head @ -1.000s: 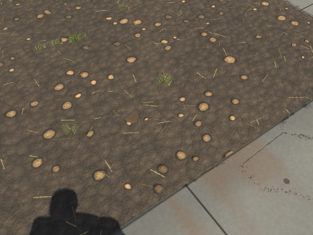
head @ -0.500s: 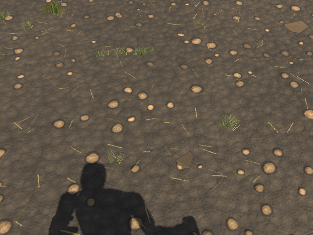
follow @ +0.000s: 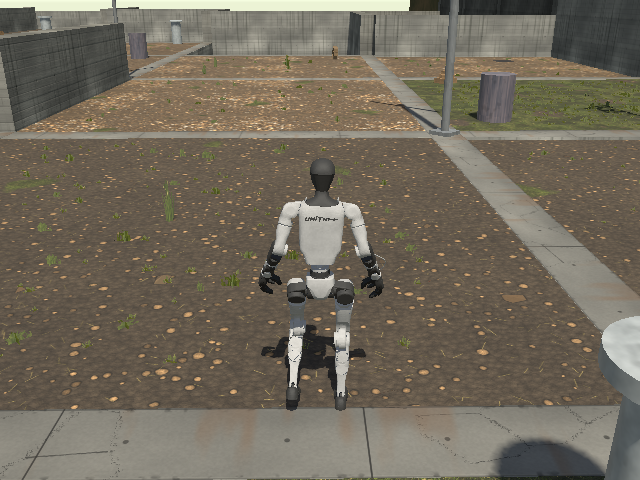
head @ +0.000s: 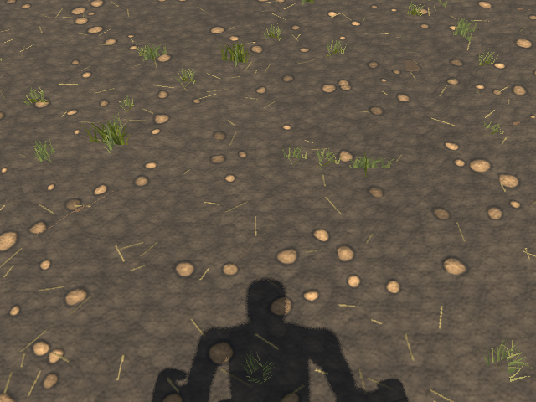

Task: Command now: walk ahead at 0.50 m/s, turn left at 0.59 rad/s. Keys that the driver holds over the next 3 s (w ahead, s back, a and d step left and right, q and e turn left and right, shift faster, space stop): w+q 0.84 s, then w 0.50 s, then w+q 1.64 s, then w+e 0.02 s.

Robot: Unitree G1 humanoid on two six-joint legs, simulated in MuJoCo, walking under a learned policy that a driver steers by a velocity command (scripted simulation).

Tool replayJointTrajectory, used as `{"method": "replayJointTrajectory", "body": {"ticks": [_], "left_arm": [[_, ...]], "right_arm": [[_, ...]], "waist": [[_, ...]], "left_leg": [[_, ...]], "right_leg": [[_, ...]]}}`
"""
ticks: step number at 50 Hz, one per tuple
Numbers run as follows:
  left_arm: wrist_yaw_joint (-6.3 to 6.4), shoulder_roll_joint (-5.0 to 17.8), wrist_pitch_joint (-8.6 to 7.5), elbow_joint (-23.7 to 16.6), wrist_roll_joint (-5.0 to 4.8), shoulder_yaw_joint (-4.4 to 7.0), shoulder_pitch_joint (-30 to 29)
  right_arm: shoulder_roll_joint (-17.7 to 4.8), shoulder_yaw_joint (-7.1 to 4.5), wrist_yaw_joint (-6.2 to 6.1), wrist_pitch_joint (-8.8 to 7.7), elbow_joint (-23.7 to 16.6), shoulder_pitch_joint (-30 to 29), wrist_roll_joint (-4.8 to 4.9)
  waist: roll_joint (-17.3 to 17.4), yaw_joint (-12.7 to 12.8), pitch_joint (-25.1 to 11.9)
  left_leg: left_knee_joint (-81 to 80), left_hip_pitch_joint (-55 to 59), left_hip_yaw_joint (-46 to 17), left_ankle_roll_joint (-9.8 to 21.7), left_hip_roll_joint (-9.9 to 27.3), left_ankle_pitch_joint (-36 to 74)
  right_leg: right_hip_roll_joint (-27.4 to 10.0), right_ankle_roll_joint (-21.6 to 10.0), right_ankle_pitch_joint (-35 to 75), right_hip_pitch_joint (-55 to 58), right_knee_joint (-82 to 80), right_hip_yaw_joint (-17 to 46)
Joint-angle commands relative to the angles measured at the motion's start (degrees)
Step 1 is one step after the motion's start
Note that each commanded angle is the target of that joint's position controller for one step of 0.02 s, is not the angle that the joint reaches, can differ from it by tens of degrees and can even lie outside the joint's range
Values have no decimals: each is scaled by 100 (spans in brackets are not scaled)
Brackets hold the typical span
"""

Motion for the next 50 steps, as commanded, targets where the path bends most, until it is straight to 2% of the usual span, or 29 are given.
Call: {"method": "replayJointTrajectory", "body": {"ticks": [1,3,8,12,14,15,16,17,18,19,20,21,22,23,24,27,32,34,37,39,40,41,42,43,44,45,46,48,50], "left_arm": [[17,750,-106,-170,-35,200,32],[22,892,-103,-71,-22,251,66],[56,1070,-15,126,-57,282,168],[55,1256,102,318,-162,336,433],[78,1416,171,337,-221,385,403],[103,1513,210,331,-251,416,382],[125,1543,253,311,-276,421,304],[154,1396,250,276,-235,356,325],[100,671,178,4,69,115,759],[29,654,-32,-179,4,18,589],[-33,1130,-160,-326,-247,150,-132],[-38,1074,-236,-423,-292,116,-339],[7,1024,-251,-336,-160,115,-304],[28,1077,-210,-289,-51,155,-197],[16,1073,-142,-265,-20,169,-108],[24,835,-1,-273,47,117,-179],[-36,541,-18,-553,-5,-19,-1320],[-85,611,-57,-643,-73,-5,-1587],[-138,840,-112,-681,-105,88,-1568],[-133,939,-154,-601,-112,163,-1181],[-101,1027,-173,-475,-82,235,-704],[-60,1263,-204,-402,18,317,14],[-38,1786,-141,-261,117,448,676],[-106,1470,-109,-168,-38,393,809],[-103,1045,-90,-215,-74,278,564],[-98,882,-48,-228,-30,218,303],[-98,757,-22,-189,2,169,105],[-82,606,-48,-112,38,108,-17],[-84,655,-92,-1,-36,124,63]], "right_arm": [[-234,-84,30,-16,-571,-219,-7],[-178,-59,46,-8,-646,-411,-32],[-45,10,206,-96,-784,-1140,-23],[-67,9,334,-98,-1012,-1641,2],[-230,-74,363,-75,-1059,-1516,-32],[-370,-152,355,-49,-1015,-1212,-53],[-581,-285,330,-27,-837,-488,-49],[-918,-479,239,18,-555,534,-27],[-1581,-604,125,33,-482,825,24],[-1529,-520,164,-74,-703,828,16],[-1091,-383,209,-163,-632,727,-39],[-940,-329,207,-219,-588,483,-50],[-779,-271,196,-237,-619,85,-49],[-631,-216,176,-246,-686,-205,-96],[-586,-191,154,-246,-743,-351,-140],[-676,-214,56,-283,-629,-289,-113],[-820,-258,-72,-219,-379,124,-46],[-863,-274,-82,-202,-265,328,-20],[-776,-261,-104,-165,-169,429,8],[-742,-265,-109,-124,-168,342,-12],[-580,-211,-101,-113,-183,325,-28],[-240,-84,-75,-126,-246,359,-80],[118,31,-80,-169,-395,1057,40],[-292,-5,-97,-199,-342,1181,94],[-667,-109,-98,-183,-278,710,85],[-693,-117,-106,-161,-326,302,12],[-618,-116,-96,-176,-399,12,-61],[-404,-98,-42,-175,-400,-3,-34],[-205,-44,-12,-161,-387,-26,-46]], "waist": [[-876,42,26],[-751,61,46],[-642,307,195],[-648,397,377],[-784,192,203],[-885,-26,-34],[-829,-468,-420],[-604,-968,-922],[921,-610,-1409],[954,-610,-2433],[320,-849,-1794],[178,-671,-1094],[-190,-384,-687],[-98,-160,-506],[21,-22,-444],[-25,37,-331],[115,-384,-63],[153,-487,-34],[276,-408,-49],[447,-180,-107],[414,59,-322],[13,376,-992],[-1626,218,-1844],[-1981,237,-1782],[-1325,361,-1013],[-915,324,-563],[-778,246,-206],[-974,35,-52],[-966,-17,-70]], "left_leg": [[-318,-1096,-224,-68,471,337],[-762,-1268,-214,-126,518,735],[-2262,-954,181,-46,426,2020],[-2942,-831,489,178,296,1763],[-3092,-368,765,403,12,1196],[-3111,114,925,538,-204,908],[-3370,1074,1035,725,-449,999],[-3615,2706,762,958,-503,1279],[-3635,4835,-1779,1734,994,1174],[-4723,5504,-4477,2508,1812,-148],[-5027,5094,-3824,2113,1655,-172],[-5067,4265,-3075,1911,1438,193],[-5083,3411,-2477,1729,1186,823],[-5170,2774,-2064,1650,991,1417],[-5294,2368,-1899,1637,872,1715],[-5424,1719,-1422,1688,694,2417],[-5340,1355,-1089,1299,328,1641],[-5241,1414,-1312,1236,426,1343],[-4756,1869,-1822,1123,622,1070],[-4356,1984,-2051,1006,631,1217],[-3901,1896,-1952,857,405,1381],[-2582,1438,-1583,650,68,1052],[-588,-454,-704,189,-765,-818],[429,-1410,-716,89,-482,-1447],[761,-1638,-773,54,-250,-919],[718,-1516,-546,38,-73,-505],[434,-1392,-496,39,52,-230],[-61,-924,-430,70,252,62],[-522,-834,-276,45,287,147]], "right_leg": [[-1627,-933,515,792,-1455,1362],[-1693,-994,928,922,-1538,1017],[-1514,-774,1468,1118,-1537,-9],[-1700,-636,1949,1653,-1344,-358],[-1737,-525,3602,1906,-774,-578],[-1720,-468,4586,1964,-206,-687],[-1605,-358,5075,1768,778,-842],[-1401,-151,4410,839,2173,-924],[-683,191,-303,-1627,4312,-851],[75,275,-2448,-2770,5479,498],[-266,175,-1923,-3344,5580,888],[-476,87,-1398,-3346,5158,808],[-688,124,-1038,-2999,4664,805],[-824,176,-799,-2569,4276,832],[-860,236,-658,-2257,4121,832],[-757,499,-268,-2035,3438,664],[-359,610,1416,-1626,1304,633],[-239,576,1627,-1395,918,691],[-218,412,1242,-1221,528,899],[-185,221,737,-745,378,816],[-197,74,699,-48,183,724],[-886,-249,492,1234,258,1321],[-2237,-1145,-733,3246,-171,3716],[-2571,-1349,-2232,3345,-697,5135],[-2307,-1124,-2463,2691,-854,4421],[-2044,-946,-1816,2027,-858,3577],[-1797,-924,-1087,1423,-959,2979],[-1480,-885,-239,838,-1190,2249],[-1441,-1017,296,740,-1363,1868]]}}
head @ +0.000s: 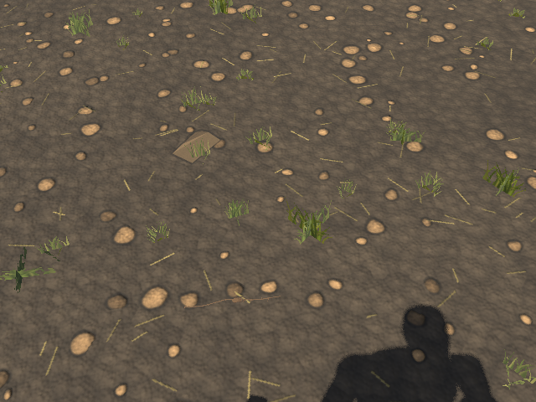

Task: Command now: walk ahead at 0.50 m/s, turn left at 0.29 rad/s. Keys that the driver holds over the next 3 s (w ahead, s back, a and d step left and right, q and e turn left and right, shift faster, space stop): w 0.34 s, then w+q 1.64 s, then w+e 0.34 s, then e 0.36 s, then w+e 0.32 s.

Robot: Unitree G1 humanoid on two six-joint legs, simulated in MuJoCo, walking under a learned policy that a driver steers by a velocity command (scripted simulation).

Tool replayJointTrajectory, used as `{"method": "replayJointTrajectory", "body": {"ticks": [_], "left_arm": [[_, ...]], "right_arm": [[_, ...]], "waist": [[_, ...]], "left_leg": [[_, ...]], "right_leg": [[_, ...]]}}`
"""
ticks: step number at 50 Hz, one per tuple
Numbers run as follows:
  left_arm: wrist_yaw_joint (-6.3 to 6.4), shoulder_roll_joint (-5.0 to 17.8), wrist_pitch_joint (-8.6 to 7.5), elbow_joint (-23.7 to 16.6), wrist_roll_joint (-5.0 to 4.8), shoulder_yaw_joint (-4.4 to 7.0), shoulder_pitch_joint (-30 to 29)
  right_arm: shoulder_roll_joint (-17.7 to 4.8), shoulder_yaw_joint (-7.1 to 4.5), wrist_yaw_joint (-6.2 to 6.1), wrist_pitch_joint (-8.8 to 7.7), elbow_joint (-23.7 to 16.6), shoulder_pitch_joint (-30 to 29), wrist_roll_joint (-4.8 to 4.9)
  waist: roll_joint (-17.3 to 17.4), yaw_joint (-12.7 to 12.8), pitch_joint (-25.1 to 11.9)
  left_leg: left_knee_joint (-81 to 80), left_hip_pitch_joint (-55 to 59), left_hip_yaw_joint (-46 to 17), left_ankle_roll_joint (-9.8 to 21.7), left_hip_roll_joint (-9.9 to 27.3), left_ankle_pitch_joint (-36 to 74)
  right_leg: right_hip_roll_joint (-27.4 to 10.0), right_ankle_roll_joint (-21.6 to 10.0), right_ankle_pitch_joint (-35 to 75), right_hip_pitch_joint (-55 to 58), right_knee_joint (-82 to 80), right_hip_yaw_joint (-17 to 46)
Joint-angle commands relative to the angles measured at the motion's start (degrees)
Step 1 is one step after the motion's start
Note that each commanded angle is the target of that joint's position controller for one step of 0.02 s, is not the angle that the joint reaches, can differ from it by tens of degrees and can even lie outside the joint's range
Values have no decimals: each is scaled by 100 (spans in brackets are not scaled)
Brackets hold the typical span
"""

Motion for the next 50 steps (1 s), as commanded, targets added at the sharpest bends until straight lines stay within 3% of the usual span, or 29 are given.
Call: {"method": "replayJointTrajectory", "body": {"ticks": [1,3,6,9,11,13,14,15,16,17,18,19,20,21,22,25,30,33,36,38,39,40,41,42,43,44,45,47,50], "left_arm": [[17,744,-110,-175,-63,163,22],[31,904,-94,-88,-101,201,86],[52,1043,-27,29,-147,218,225],[53,1142,43,211,-200,227,568],[60,1199,103,320,-233,239,688],[83,1291,172,385,-254,261,665],[100,1303,199,389,-270,255,582],[115,1167,208,394,-240,197,627],[128,848,184,222,-71,51,602],[107,255,74,88,-61,-131,1162],[76,876,-27,125,-163,15,800],[45,1072,-102,-53,-259,82,341],[68,1006,-135,-83,-207,69,97],[81,964,-142,-103,-97,84,8],[70,904,-110,-99,-61,89,66],[66,677,9,-147,-9,49,4],[25,482,-5,-479,-10,-49,-1182],[-30,564,-48,-638,-85,-44,-1664],[-57,778,-97,-700,-101,28,-1728],[-41,888,-133,-612,-100,96,-1348],[-2,1024,-146,-476,-72,182,-826],[44,1300,-166,-382,13,272,8],[68,1773,-67,-233,32,410,586],[26,1396,-26,-203,-70,335,637],[38,987,-19,-280,-85,230,335],[41,832,-5,-308,-45,175,-7],[38,656,7,-285,-18,126,-241],[56,566,-29,-218,27,114,-423],[72,752,-104,-75,-14,201,-357]], "right_arm": [[-210,-49,31,-89,-479,-172,-47],[-121,18,66,-130,-561,-495,-96],[-36,85,151,-210,-638,-1030,-67],[-87,85,213,-242,-748,-1501,-16],[-168,64,251,-254,-829,-1682,2],[-307,4,269,-268,-805,-1525,-16],[-436,-77,252,-268,-669,-1078,-51],[-691,-221,207,-252,-405,-275,-78],[-1125,-351,129,-213,-222,767,-133],[-1525,-393,137,-185,-164,896,-137],[-1010,-258,166,-204,-169,872,-55],[-838,-180,180,-235,-188,506,-42],[-734,-148,195,-251,-221,188,-71],[-632,-125,211,-256,-249,-63,-111],[-520,-91,210,-267,-277,-207,-159],[-559,-130,155,-314,-197,-220,-81],[-840,-237,1,-272,45,179,-35],[-912,-265,-30,-239,202,521,21],[-898,-276,-66,-185,280,621,35],[-853,-276,-76,-116,290,592,6],[-688,-219,-70,-96,269,591,-15],[-366,-95,-51,-100,153,553,-84],[100,40,-40,-170,20,1277,20],[-359,-35,-55,-202,41,1266,120],[-780,-160,-62,-176,15,713,139],[-794,-182,-78,-134,-35,402,89],[-713,-191,-68,-103,-74,237,27],[-462,-183,-20,-19,-99,249,46],[-238,-133,8,57,-262,-3,18]], "waist": [[-864,-41,-19],[-733,25,6],[-716,203,80],[-727,356,158],[-765,330,233],[-804,119,143],[-758,-185,-120],[-635,-548,-640],[53,-947,-1478],[1496,-559,-2020],[901,-760,-1772],[726,-671,-1026],[325,-529,-662],[178,-367,-415],[213,-187,-367],[179,-18,-266],[96,-329,87],[84,-472,116],[188,-395,100],[313,-177,-32],[266,67,-336],[-167,435,-1092],[-1769,239,-1950],[-1827,293,-1819],[-1210,378,-1030],[-873,269,-592],[-807,151,-274],[-1025,-48,-67],[-808,-72,49]], "left_leg": [[-634,-979,-128,-39,400,333],[-1342,-995,2,-80,490,847],[-2406,-623,232,-104,419,1672],[-2999,-329,370,-86,286,1958],[-3264,-275,369,35,241,1762],[-3533,169,475,206,118,1494],[-3764,907,615,332,-24,1540],[-3818,2105,654,490,-95,1563],[-3655,3770,-578,863,993,1648],[-4383,5068,-3203,1706,2129,371],[-4740,4838,-3552,1652,1998,-297],[-4819,4248,-2810,1483,1780,17],[-4900,3591,-2241,1402,1512,682],[-5034,3028,-1891,1370,1323,1266],[-5178,2644,-1675,1358,1178,1677],[-5495,2069,-1302,1502,1045,2060],[-5563,1596,-831,1241,731,1790],[-5383,1625,-1003,1145,812,1513],[-4959,1990,-1386,1002,966,1309],[-4493,2056,-1525,879,908,1524],[-3920,1906,-1406,732,622,1754],[-2470,1285,-1065,535,240,1234],[-506,-673,-264,110,-557,-967],[467,-1518,-457,57,-231,-1375],[752,-1748,-487,51,16,-874],[691,-1597,-320,21,219,-445],[451,-1436,-291,-1,367,-140],[140,-978,-219,-13,589,184],[-306,-1107,-145,-84,666,591]], "right_leg": [[-1512,-1070,513,763,-1459,1575],[-1526,-1119,862,819,-1575,1301],[-1360,-984,1098,750,-1619,784],[-1449,-906,1132,904,-1550,663],[-1617,-835,1249,1175,-1433,697],[-1695,-723,1917,1375,-1084,643],[-1555,-602,2741,1321,-522,434],[-1272,-444,3167,1003,480,177],[-966,-195,1710,-143,2277,-82],[21,111,-1981,-2169,4077,48],[-239,73,-2211,-2816,4723,675],[-490,1,-1698,-3160,4747,583],[-682,9,-1198,-3006,4518,489],[-794,63,-875,-2788,4175,490],[-882,109,-663,-2453,3971,545],[-832,329,-394,-2138,3300,480],[-521,488,1232,-1791,1288,471],[-356,468,1589,-1424,769,548],[-336,325,1244,-1175,405,693],[-287,165,792,-580,222,554],[-325,14,689,237,63,496],[-1103,-313,507,1621,201,1192],[-2446,-1165,-526,3615,-151,3461],[-2649,-1283,-1940,3508,-673,4551],[-2401,-1030,-2071,2804,-819,3768],[-2165,-865,-1385,2114,-890,2983],[-1933,-818,-771,1553,-1030,2406],[-1674,-751,-89,909,-1326,1606],[-1726,-908,657,782,-1595,969]]}}
Over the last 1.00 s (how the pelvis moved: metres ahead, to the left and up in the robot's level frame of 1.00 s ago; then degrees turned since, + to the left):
0.54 0.13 0.00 34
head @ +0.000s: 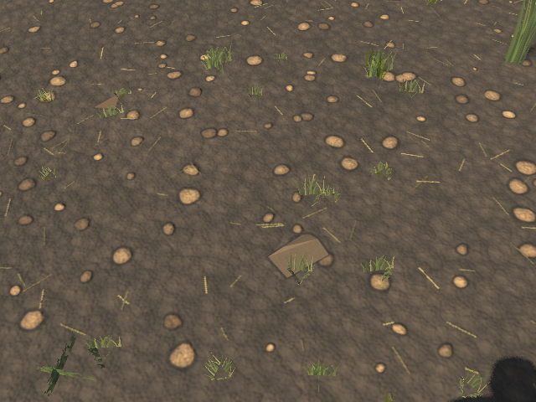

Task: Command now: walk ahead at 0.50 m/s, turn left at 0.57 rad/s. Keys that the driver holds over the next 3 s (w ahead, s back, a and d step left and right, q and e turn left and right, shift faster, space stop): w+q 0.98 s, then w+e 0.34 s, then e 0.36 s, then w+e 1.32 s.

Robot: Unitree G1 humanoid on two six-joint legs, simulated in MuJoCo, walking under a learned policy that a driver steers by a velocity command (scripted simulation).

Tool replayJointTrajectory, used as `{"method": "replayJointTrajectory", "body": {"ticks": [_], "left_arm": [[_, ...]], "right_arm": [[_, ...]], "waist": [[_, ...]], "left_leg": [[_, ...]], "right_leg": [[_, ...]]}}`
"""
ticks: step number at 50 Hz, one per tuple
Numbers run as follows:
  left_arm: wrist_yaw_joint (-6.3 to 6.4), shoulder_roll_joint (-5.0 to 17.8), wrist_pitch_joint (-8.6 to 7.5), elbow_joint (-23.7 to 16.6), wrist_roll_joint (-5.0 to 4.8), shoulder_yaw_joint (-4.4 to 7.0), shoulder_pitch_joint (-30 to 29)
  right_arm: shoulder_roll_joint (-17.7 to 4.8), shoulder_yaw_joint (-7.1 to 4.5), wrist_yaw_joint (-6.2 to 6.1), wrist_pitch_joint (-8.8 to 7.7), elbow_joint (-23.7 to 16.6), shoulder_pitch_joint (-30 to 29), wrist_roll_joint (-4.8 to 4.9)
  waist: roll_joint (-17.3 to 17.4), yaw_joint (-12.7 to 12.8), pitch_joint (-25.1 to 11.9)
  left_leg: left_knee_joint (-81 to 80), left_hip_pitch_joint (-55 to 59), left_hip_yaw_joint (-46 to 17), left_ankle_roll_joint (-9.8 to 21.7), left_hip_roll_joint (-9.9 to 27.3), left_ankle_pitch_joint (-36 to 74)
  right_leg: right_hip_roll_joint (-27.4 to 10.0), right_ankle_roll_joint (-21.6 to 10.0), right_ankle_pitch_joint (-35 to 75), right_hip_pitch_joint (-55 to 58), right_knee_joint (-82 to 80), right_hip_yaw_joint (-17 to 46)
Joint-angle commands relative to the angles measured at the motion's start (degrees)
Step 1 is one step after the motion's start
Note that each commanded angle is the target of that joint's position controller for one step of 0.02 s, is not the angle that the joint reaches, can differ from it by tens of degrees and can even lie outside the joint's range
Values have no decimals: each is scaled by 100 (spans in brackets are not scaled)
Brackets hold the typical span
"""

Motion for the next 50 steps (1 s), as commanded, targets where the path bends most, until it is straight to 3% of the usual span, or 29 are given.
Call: {"method": "replayJointTrajectory", "body": {"ticks": [1,6,9,11,13,14,15,16,17,18,19,20,21,22,25,28,31,36,38,39,40,41,42,43,44,45,46,48,50], "left_arm": [[32,806,-134,-246,-18,214,-188],[76,1029,-59,-131,-55,274,-49],[88,1183,30,-11,-132,322,212],[89,1294,108,48,-199,363,288],[117,1474,186,41,-258,420,254],[134,1522,235,24,-285,434,202],[159,1392,256,-5,-266,379,194],[151,925,228,-126,1,204,413],[82,376,52,-481,79,1,708],[20,990,-121,-534,-182,121,-56],[-8,1101,-222,-685,-318,150,-393],[35,1015,-265,-606,-217,129,-366],[68,1025,-258,-549,-74,159,-309],[55,1036,-196,-517,-41,180,-202],[54,837,-36,-558,36,157,-236],[57,643,-9,-774,40,87,-905],[-11,525,-55,-944,-19,27,-1497],[-119,769,-155,-1111,-91,101,-1755],[-113,877,-200,-1048,-96,163,-1419],[-77,968,-225,-917,-73,235,-919],[-39,1183,-255,-825,16,318,-193],[7,1640,-225,-742,114,430,606],[-56,1542,-155,-579,-22,427,821],[-42,1014,-121,-696,-94,293,507],[-7,810,-62,-739,-67,229,227],[5,718,-31,-717,-22,185,-25],[20,596,-35,-678,11,144,-158],[27,573,-84,-595,1,146,-208],[9,688,-146,-456,-29,186,-58]], "right_arm": [[-145,-35,32,-9,-512,-98,-35],[-38,40,217,-83,-737,-871,-29],[-44,57,313,-71,-948,-1350,-18],[-135,24,360,-53,-1063,-1484,-29],[-345,-83,370,-19,-1076,-1224,-67],[-535,-198,356,0,-946,-653,-70],[-857,-393,288,32,-648,348,-44],[-1372,-550,155,96,-474,1101,17],[-1782,-521,181,-5,-671,747,24],[-1217,-375,237,-112,-727,811,-4],[-995,-293,247,-202,-665,604,-48],[-856,-242,241,-241,-685,266,-47],[-716,-196,221,-242,-744,-87,-82],[-603,-145,194,-244,-826,-279,-150],[-665,-159,105,-288,-774,-250,-122],[-778,-191,0,-274,-615,24,-94],[-819,-208,-43,-234,-463,280,-59],[-753,-209,-84,-160,-242,575,-7],[-755,-224,-96,-107,-231,513,-23],[-647,-184,-86,-90,-257,431,-30],[-368,-75,-55,-99,-333,391,-79],[-20,33,-58,-127,-445,942,-51],[-179,63,-65,-174,-511,1294,63],[-714,-66,-64,-161,-410,897,99],[-850,-109,-59,-127,-490,358,40],[-777,-116,-51,-114,-558,83,-24],[-680,-135,-31,-93,-579,-1,-51],[-391,-93,12,-29,-567,104,6],[-197,-33,13,-10,-654,-64,-32]], "waist": [[-762,-38,2],[-609,205,157],[-565,335,315],[-591,282,346],[-761,13,48],[-757,-350,-293],[-587,-859,-809],[480,-975,-1317],[1414,-332,-2008],[524,-816,-1954],[378,-740,-1150],[-94,-479,-791],[-133,-251,-558],[-5,-82,-493],[-28,5,-380],[-1,-204,-138],[113,-443,-20],[243,-471,-4],[438,-289,-83],[439,-21,-312],[213,328,-989],[-962,322,-1960],[-2239,194,-2233],[-1398,311,-1388],[-924,339,-770],[-693,223,-336],[-750,96,-133],[-931,-25,-52],[-766,-6,-4]], "left_leg": [[-414,-823,-279,-67,386,566],[-1947,-530,111,-3,288,1829],[-2493,-484,311,112,221,1800],[-2712,-406,458,262,109,1395],[-2790,244,775,490,-243,795],[-2936,1041,934,650,-499,706],[-3207,2528,912,872,-734,987],[-3258,4251,-691,1265,279,1109],[-4218,5484,-4058,2348,1443,-504],[-4770,5365,-4166,2161,1497,-870],[-4816,4736,-3367,1924,1333,-404],[-4787,3943,-2730,1726,1070,238],[-4835,3259,-2244,1607,851,870],[-4963,2843,-2000,1571,704,1255],[-5155,2223,-1556,1661,529,2060],[-5167,1993,-1232,1471,275,1947],[-5102,1805,-1171,1237,124,1443],[-4441,2464,-1866,1109,425,1220],[-4072,2624,-2098,1020,470,1573],[-3645,2548,-2029,894,263,1915],[-2490,2124,-1733,700,-58,1802],[-537,478,-986,257,-794,151],[711,-867,-761,102,-831,-1695],[1176,-1285,-867,45,-453,-1272],[1176,-1259,-611,26,-246,-809],[925,-1083,-513,14,-77,-482],[640,-887,-516,31,95,-259],[367,-562,-371,31,236,-59],[-14,-637,-357,-4,265,159]], "right_leg": [[-1671,-950,825,531,-1306,1126],[-1518,-792,1338,712,-1363,105],[-1649,-692,1405,1102,-1291,-165],[-1757,-601,1961,1448,-1033,-314],[-1750,-483,3812,1654,-243,-536],[-1657,-392,4547,1555,639,-686],[-1437,-201,4408,913,1927,-839],[-1087,78,1394,-732,3855,-855],[75,325,-2570,-2840,5451,158],[-150,229,-2278,-3440,5807,986],[-372,104,-1680,-3741,5555,903],[-617,84,-1202,-3399,5085,932],[-761,139,-900,-2990,4606,952],[-843,179,-691,-2642,4421,991],[-740,442,-277,-2395,3789,848],[-547,598,766,-2435,2549,824],[-273,587,1592,-1988,1432,793],[-155,365,1282,-1762,746,1041],[-107,193,704,-1333,660,965],[-67,47,734,-608,424,830],[-595,-258,706,728,563,1230],[-1891,-958,84,2882,495,3110],[-2608,-1440,-1430,3454,-172,5190],[-2419,-1213,-2217,2772,-406,4695],[-2176,-973,-1839,2004,-463,3748],[-1921,-886,-1134,1269,-614,3070],[-1717,-817,-623,834,-750,2561],[-1535,-806,-51,425,-1023,1880],[-1543,-963,436,341,-1208,1545]]}}
Over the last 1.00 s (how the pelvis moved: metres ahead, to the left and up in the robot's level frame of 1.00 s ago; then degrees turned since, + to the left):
0.53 0.05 0.00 20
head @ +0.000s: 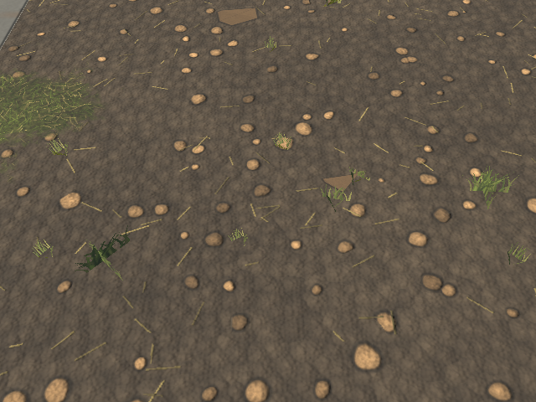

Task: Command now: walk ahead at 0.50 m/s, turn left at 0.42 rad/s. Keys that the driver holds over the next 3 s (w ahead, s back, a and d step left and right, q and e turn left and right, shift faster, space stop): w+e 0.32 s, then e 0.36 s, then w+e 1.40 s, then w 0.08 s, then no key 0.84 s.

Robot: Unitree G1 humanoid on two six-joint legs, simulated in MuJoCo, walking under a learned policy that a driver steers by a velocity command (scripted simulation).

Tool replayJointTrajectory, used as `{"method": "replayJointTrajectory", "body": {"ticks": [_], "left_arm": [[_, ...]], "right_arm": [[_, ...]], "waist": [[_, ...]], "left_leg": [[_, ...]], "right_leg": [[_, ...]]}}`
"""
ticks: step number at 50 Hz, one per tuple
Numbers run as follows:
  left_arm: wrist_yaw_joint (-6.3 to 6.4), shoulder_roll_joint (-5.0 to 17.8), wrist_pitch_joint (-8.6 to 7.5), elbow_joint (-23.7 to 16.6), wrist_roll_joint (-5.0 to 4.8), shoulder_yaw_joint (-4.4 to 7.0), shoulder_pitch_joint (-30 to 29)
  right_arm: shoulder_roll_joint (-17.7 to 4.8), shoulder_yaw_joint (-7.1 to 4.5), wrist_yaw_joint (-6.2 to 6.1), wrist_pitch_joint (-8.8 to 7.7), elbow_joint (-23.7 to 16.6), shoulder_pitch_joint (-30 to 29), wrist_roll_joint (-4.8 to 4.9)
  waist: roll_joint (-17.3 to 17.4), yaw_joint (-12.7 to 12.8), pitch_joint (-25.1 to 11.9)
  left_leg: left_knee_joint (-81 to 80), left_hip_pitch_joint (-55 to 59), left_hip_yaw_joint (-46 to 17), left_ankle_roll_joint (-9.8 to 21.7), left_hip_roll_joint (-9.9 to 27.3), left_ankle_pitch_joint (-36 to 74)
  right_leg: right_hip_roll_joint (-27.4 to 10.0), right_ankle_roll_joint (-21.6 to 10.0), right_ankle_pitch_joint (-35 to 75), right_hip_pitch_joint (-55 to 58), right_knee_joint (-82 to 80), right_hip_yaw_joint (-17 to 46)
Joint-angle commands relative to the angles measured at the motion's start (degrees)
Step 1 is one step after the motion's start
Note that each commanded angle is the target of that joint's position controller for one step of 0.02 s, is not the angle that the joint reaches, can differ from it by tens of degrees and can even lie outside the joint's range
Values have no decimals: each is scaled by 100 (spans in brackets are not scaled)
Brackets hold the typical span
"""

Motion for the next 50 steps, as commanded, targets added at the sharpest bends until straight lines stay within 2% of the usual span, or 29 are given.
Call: {"method": "replayJointTrajectory", "body": {"ticks": [1,3,5,8,10,12,13,14,15,16,17,18,19,20,21,24,28,33,35,36,37,38,39,40,41,42,44,47,50], "left_arm": [[-14,762,-143,-151,-20,180,45],[-41,860,-118,-52,-69,187,77],[-40,941,-50,-10,-160,189,117],[-19,1143,41,156,-217,226,583],[-1,1225,105,248,-246,245,761],[32,1288,173,313,-262,260,783],[49,1265,192,317,-271,241,717],[56,1070,184,300,-222,166,745],[54,591,159,81,-18,-16,731],[52,162,82,-9,-153,-135,1372],[67,819,68,64,-290,39,1032],[79,986,79,-54,-317,116,674],[121,901,129,-22,-253,121,585],[144,859,211,-3,-178,157,587],[140,758,314,6,-187,167,727],[135,484,538,-180,-176,133,568],[-13,376,577,-478,-105,69,75],[-199,671,672,-859,-72,185,-351],[-186,777,714,-902,-66,268,-183],[-112,963,737,-830,-68,377,150],[23,1566,758,-793,-125,586,648],[52,2036,692,-910,-103,621,669],[-35,1584,545,-932,-119,485,897],[-50,1330,422,-938,-132,396,684],[-35,1159,372,-955,-172,344,419],[-3,1056,371,-993,-162,295,158],[82,1012,364,-1114,-48,260,-67],[174,1130,327,-1113,-78,320,82],[206,1213,345,-1056,-129,366,268]], "right_arm": [[-119,-26,3,-67,-478,-127,-54],[-53,32,48,-137,-530,-369,-102],[-2,90,126,-250,-601,-834,-132],[10,128,231,-366,-730,-1487,-73],[-132,88,272,-415,-797,-1666,-34],[-341,3,279,-459,-742,-1437,-26],[-498,-89,250,-470,-594,-945,-51],[-783,-232,187,-468,-370,-156,-110],[-1257,-354,92,-430,-246,872,-230],[-1439,-358,109,-373,-192,893,-261],[-899,-217,118,-374,-244,658,-236],[-657,-124,114,-397,-240,276,-198],[-460,-61,138,-424,-229,-98,-213],[-282,-27,166,-440,-208,-417,-214],[-249,-31,161,-466,-179,-614,-242],[-393,-104,72,-517,-66,-951,-265],[-589,-170,-78,-408,77,-1002,-209],[-843,-260,-79,-255,263,-924,3],[-896,-292,-82,-195,296,-967,91],[-786,-274,-72,-173,359,-781,62],[-606,-213,-53,-154,341,-502,-124],[-207,-58,-20,-175,28,-385,-338],[-483,-101,68,-256,38,-753,-170],[-643,-141,128,-326,-55,-1028,21],[-664,-156,125,-372,-11,-1108,-16],[-710,-186,90,-396,24,-1176,-130],[-613,-183,80,-416,79,-1142,-206],[-377,-106,75,-434,111,-1227,-197],[-260,-31,110,-447,42,-1507,-150]], "waist": [[-666,0,-44],[-602,-26,-25],[-586,99,88],[-590,337,162],[-711,306,151],[-839,53,5],[-816,-276,-276],[-737,-652,-842],[89,-1007,-1870],[1501,-630,-2512],[820,-764,-1867],[684,-644,-1156],[385,-431,-889],[357,-236,-645],[494,-47,-588],[378,141,-344],[269,1,-393],[210,-58,-409],[125,108,-530],[-121,228,-759],[-1156,329,-1041],[-2203,37,-1376],[-1463,446,-1760],[-1221,384,-1182],[-805,238,-805],[-692,108,-549],[-782,-62,-515],[-760,-10,-532],[-917,120,-434]], "left_leg": [[-530,-739,-339,-37,342,436],[-1305,-739,-202,-48,354,949],[-2199,-494,93,-66,321,1539],[-3040,-70,282,-143,104,1876],[-3411,89,221,-90,14,1710],[-3739,667,230,45,-86,1461],[-3998,1500,322,181,-190,1492],[-3942,2807,236,356,-53,1577],[-3673,4532,-1080,738,1257,1695],[-4357,5547,-3298,1447,2261,396],[-4649,4926,-3142,1324,2080,403],[-4650,4284,-2159,1177,1904,1457],[-4668,3686,-1472,1099,1660,2664],[-4729,3160,-895,1051,1449,3496],[-4832,2732,-505,1012,1361,3870],[-5204,2125,169,1149,1357,4169],[-5226,2136,925,1057,1221,3967],[-4558,2645,1052,855,1477,3742],[-3827,2645,1196,631,1397,3783],[-3065,2460,1344,442,1163,3497],[-1610,1640,1605,54,719,1968],[152,-601,1133,-354,-410,-1982],[725,-1146,-63,-239,-377,-1912],[659,-1473,-131,-69,-151,-1391],[289,-1378,-137,15,54,-938],[-198,-1126,-126,24,172,-627],[-816,-476,-61,-30,135,-5],[-1864,-98,14,-229,-59,608],[-2744,210,-7,-373,-208,1039]], "right_leg": [[-1638,-1026,715,459,-1421,1412],[-1554,-1092,1122,573,-1480,1164],[-1355,-1013,1363,506,-1485,888],[-1390,-947,1413,597,-1363,900],[-1552,-868,1440,877,-1158,1087],[-1651,-730,1714,1001,-800,1213],[-1493,-590,2309,874,-241,1061],[-1171,-390,2355,414,786,836],[-743,-113,539,-778,2693,541],[-81,100,-2352,-2487,4265,693],[-313,136,-2261,-2950,4854,1139],[-484,144,-1826,-3096,4885,1063],[-649,227,-1524,-2839,4748,983],[-753,300,-1358,-2600,4532,951],[-831,363,-1202,-2232,4443,934],[-798,540,-728,-2071,3938,755],[-741,452,532,-1631,2471,521],[-594,125,235,-1421,1615,355],[-336,-131,254,-908,1118,101],[-123,-338,470,-242,865,75],[-771,-753,1823,741,539,1211],[-1996,-2033,639,2086,13,4013],[-2122,-2153,-1112,2232,-657,4683],[-2019,-1875,-1966,1828,-845,4264],[-1803,-1572,-2249,1291,-888,3878],[-1643,-1386,-1998,752,-932,3528],[-1284,-1251,-1433,198,-1085,3052],[-1032,-1224,-771,19,-1054,2577],[-940,-1151,-787,-158,-967,2490]]}}
Over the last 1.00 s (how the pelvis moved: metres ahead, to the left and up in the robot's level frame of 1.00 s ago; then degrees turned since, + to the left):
0.55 0.14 0.00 36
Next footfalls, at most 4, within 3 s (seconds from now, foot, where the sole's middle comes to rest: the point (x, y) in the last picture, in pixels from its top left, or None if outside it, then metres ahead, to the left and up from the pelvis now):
0.28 left None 0.32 0.16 -0.78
0.74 right None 0.43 -0.11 -0.78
1.18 left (273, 336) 0.65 0.05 -0.78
1.68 right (423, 315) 0.72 -0.36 -0.78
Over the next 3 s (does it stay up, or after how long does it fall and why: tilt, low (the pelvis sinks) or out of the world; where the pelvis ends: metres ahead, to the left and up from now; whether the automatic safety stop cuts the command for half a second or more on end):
stays up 0.92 -0.56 -0.01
